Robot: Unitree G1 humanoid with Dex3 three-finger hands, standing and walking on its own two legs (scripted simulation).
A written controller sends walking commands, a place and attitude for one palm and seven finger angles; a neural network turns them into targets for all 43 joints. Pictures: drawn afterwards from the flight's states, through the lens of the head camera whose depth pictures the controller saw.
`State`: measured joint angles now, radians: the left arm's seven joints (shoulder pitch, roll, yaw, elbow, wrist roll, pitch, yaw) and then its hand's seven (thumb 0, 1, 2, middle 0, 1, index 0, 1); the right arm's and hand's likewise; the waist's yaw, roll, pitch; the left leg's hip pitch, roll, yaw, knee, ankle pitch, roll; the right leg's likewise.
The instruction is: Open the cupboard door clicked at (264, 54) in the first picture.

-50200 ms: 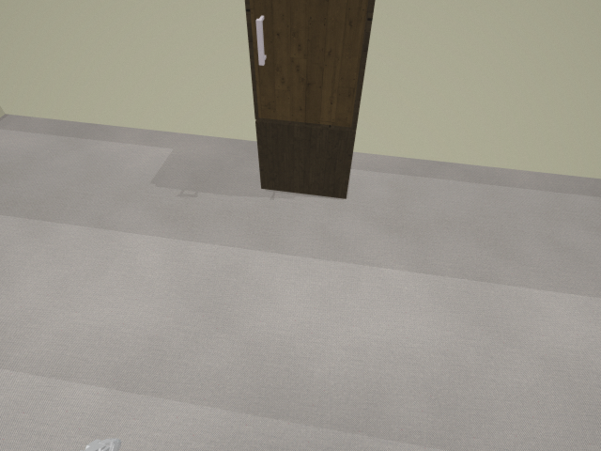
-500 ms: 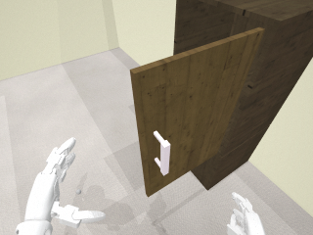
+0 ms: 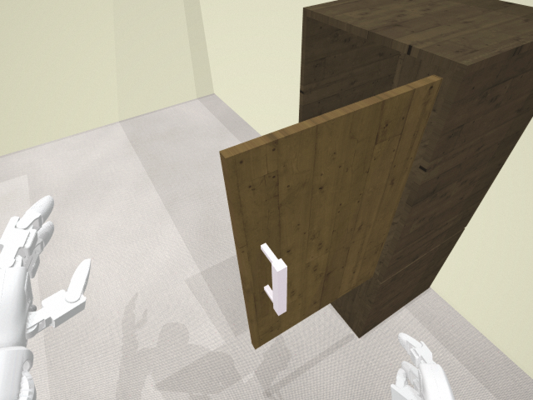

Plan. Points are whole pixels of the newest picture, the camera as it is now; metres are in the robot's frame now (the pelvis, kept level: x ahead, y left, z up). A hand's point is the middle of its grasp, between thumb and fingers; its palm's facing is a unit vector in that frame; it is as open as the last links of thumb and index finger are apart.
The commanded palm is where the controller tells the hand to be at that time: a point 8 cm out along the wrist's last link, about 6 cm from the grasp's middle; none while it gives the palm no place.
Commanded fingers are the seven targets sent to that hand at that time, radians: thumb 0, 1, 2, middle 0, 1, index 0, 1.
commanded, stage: draw the hand back to the body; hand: left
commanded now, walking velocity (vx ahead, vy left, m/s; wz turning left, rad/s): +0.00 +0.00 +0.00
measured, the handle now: (273, 280) +0.33 +0.04 -0.03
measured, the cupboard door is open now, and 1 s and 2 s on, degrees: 89 89 89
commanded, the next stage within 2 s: step back with the hand held close in 0.40 s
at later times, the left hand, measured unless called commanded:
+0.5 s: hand (72, 288) +0.19 +0.25 +0.16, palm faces +0.45 -0.80 -0.40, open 7.4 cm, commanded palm +0.14 +0.29 +0.18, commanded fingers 0.00 0.90 0.90 -0.20 -0.30 -0.20 -0.30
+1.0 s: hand (37, 315) +0.15 +0.27 +0.15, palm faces +0.36 -0.77 -0.52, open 7.4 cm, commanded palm +0.09 +0.31 +0.18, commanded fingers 0.00 0.90 0.90 -0.20 -0.30 -0.20 -0.30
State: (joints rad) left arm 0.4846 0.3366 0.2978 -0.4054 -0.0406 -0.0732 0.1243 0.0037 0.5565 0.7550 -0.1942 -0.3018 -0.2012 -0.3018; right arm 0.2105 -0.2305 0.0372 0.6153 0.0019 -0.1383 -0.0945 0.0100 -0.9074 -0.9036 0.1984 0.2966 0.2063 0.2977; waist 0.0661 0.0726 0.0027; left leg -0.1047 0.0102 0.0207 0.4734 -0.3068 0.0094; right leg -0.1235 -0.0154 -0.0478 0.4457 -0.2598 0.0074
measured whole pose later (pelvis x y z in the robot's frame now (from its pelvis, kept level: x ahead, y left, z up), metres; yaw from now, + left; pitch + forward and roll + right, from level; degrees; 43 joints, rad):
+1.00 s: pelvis -0.06 +0.01 +0.00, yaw -1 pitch +0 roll -1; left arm 0.56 0.43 0.42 -0.49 -0.03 -0.17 0.14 0.01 0.88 0.90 -0.21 -0.30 -0.22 -0.30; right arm 0.17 -0.23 0.00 0.55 0.01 -0.03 -0.09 0.01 -0.91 -0.90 0.20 0.30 0.21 0.30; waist 0.01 0.00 0.05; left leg -0.27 0.00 0.05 0.50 -0.23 0.03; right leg -0.29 -0.03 -0.02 0.45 -0.16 0.03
